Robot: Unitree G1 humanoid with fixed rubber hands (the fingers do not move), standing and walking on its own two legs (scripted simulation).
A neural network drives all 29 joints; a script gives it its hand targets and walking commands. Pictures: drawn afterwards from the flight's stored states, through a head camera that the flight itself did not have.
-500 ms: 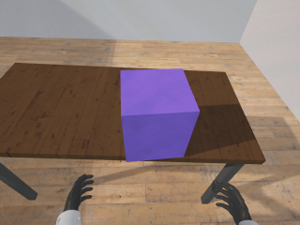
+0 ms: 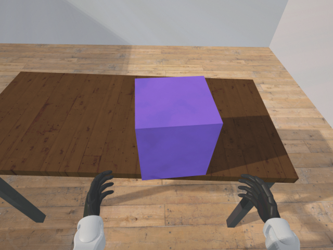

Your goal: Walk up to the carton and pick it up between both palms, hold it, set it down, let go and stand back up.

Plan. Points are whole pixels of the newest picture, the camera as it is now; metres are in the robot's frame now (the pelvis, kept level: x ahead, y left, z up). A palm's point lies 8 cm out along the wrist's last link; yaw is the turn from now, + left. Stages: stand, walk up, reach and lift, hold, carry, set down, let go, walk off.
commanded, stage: reach and lift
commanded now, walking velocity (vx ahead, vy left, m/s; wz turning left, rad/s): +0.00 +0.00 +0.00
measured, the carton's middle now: (172, 129) +0.46 +0.01 +0.00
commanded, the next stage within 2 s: none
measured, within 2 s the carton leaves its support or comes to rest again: neither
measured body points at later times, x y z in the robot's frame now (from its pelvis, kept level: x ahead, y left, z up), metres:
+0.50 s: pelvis -0.01 +0.00 +0.00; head +0.00 +0.01 +0.45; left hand +0.30 +0.20 +0.02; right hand +0.32 -0.22 +0.03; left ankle -0.04 +0.12 -0.74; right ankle +0.01 -0.10 -0.74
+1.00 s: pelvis -0.02 +0.00 +0.01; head +0.02 +0.00 +0.45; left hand +0.36 +0.21 +0.08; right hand +0.40 -0.21 +0.08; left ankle -0.04 +0.12 -0.74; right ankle +0.01 -0.10 -0.74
